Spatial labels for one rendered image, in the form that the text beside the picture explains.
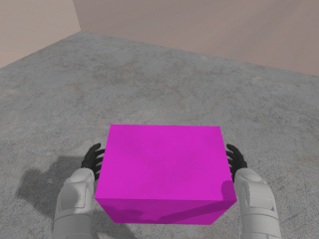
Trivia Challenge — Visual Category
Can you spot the carton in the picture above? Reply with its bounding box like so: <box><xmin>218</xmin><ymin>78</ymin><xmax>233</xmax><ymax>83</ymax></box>
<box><xmin>95</xmin><ymin>124</ymin><xmax>237</xmax><ymax>225</ymax></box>

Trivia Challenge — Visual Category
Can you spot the left robot forearm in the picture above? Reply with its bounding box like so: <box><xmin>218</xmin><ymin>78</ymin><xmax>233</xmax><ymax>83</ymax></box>
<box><xmin>52</xmin><ymin>167</ymin><xmax>96</xmax><ymax>239</ymax></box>

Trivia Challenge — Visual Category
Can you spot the right robot forearm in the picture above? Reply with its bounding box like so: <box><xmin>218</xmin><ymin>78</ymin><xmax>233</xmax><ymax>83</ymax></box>
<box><xmin>234</xmin><ymin>167</ymin><xmax>282</xmax><ymax>239</ymax></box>

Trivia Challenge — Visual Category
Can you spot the robot left hand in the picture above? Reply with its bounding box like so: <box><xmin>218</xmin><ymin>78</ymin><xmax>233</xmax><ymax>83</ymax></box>
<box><xmin>81</xmin><ymin>143</ymin><xmax>105</xmax><ymax>181</ymax></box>

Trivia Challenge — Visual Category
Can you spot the robot right hand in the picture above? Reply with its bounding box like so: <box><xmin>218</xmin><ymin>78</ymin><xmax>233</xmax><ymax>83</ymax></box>
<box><xmin>226</xmin><ymin>143</ymin><xmax>248</xmax><ymax>183</ymax></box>

